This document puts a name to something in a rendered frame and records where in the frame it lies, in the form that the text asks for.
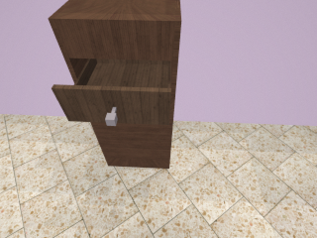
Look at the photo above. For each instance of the handle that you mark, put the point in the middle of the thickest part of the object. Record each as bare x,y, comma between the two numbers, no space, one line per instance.
111,118

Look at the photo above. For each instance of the drawer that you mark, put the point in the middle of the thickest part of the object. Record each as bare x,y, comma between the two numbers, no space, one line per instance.
138,88

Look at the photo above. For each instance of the cabinet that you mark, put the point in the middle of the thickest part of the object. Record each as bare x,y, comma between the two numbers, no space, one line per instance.
123,30

